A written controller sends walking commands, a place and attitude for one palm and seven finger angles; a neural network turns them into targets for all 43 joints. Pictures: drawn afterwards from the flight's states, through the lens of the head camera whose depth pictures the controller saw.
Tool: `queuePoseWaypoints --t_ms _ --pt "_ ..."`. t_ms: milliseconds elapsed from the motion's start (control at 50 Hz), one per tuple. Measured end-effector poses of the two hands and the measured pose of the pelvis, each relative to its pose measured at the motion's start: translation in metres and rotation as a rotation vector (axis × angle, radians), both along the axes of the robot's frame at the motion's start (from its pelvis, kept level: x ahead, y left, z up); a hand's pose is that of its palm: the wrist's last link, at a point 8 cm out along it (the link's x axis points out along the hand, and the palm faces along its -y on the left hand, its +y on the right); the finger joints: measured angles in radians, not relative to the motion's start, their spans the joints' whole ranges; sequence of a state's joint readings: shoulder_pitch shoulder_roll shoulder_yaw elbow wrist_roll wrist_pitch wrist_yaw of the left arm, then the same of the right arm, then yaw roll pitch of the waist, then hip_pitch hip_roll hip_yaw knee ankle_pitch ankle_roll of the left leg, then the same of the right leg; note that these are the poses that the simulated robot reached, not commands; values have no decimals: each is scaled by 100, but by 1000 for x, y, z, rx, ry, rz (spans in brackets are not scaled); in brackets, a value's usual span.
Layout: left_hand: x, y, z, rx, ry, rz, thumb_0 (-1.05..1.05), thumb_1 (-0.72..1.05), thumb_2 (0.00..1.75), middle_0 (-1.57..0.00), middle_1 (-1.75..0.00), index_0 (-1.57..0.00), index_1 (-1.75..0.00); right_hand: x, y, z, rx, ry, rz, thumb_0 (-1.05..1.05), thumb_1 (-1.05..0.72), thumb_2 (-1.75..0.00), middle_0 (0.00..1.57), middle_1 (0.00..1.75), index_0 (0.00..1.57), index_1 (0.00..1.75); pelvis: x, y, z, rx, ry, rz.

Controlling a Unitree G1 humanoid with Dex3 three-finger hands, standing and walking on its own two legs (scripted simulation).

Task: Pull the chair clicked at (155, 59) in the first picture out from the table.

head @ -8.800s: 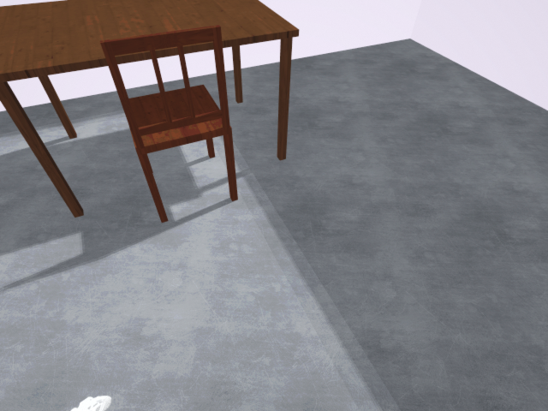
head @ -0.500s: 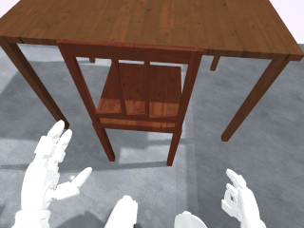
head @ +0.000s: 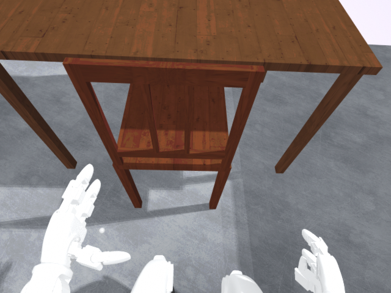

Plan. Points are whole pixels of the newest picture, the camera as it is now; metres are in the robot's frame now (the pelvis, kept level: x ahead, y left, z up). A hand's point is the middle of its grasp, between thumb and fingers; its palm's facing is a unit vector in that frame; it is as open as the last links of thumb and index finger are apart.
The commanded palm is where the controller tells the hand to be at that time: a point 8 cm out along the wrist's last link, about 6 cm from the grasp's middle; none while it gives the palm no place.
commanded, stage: raise the hand toward the chair's back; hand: left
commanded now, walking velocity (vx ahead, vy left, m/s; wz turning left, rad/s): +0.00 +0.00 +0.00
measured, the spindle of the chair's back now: (151, 122) +0.51 +0.14 -0.02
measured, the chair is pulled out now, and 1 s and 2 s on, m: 0.00 0.00 0.00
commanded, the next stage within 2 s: aim the fingers beside a spindle in 0.96 s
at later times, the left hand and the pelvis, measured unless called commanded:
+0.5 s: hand (71, 210) +0.25 +0.23 +0.06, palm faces +0.08 -0.99 -0.07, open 16.9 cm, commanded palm +0.22 +0.28 +0.06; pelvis +0.00 +0.02 +0.01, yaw +1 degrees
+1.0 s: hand (90, 215) +0.24 +0.20 +0.05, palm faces +0.04 -1.00 -0.06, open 16.9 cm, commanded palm +0.22 +0.26 +0.06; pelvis +0.01 +0.00 +0.02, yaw +1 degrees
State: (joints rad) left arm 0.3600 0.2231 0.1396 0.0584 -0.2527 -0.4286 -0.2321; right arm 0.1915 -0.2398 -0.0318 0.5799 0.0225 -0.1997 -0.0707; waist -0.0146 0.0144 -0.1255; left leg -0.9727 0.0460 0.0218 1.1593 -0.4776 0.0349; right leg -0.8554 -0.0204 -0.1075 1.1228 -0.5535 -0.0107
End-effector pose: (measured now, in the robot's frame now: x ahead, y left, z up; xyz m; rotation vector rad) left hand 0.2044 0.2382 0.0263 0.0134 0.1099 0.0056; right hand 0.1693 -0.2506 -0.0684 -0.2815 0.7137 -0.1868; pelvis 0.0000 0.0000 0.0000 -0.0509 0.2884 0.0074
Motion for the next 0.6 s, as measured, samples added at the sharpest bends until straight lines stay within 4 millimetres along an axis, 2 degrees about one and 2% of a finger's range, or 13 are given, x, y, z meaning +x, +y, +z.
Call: queuePoseWaypoints --t_ms 100,140,260,320,460,520,600 --pt "2 17 30 21 -117 89 -1 -34 36 -8 -10 -8 -10 18 22 14 22 -50 46 1 -91 -90 21 30 20 30 3 6 6 -7 -12 6" --pt "3 23 35 36 -139 101 -1 -38 34 -7 -9 -7 -9 23 31 16 35 -58 72 1 -91 -90 21 30 20 30 4 8 7 -10 -13 11" --pt "6 25 16 27 -24 31 -1 -46 31 -6 -8 -6 -8 25 46 15 58 -52 105 1 -91 -90 21 30 20 30 2 14 7 -16 -20 14" --pt "6 26 15 16 1 24 -1 -47 30 -6 -8 -6 -8 18 47 16 52 -36 95 1 -91 -90 21 30 20 30 2 16 9 -16 -25 11" --pt "13 41 40 61 -126 80 -1 -49 30 -6 -8 -6 -8 -1 39 13 32 20 78 1 -91 -90 21 30 20 30 2 16 12 -18 -32 15" --pt "18 43 36 60 -101 62 -1 -49 30 -6 -8 -6 -8 -8 33 9 30 41 64 1 -91 -90 21 30 20 30 1 16 11 -17 -30 15" --pt "20 36 23 28 -14 23 -1 -49 30 -6 -8 -6 -8 -15 25 11 27 46 32 1 -91 -90 21 30 20 30 2 15 14 -14 -31 9"
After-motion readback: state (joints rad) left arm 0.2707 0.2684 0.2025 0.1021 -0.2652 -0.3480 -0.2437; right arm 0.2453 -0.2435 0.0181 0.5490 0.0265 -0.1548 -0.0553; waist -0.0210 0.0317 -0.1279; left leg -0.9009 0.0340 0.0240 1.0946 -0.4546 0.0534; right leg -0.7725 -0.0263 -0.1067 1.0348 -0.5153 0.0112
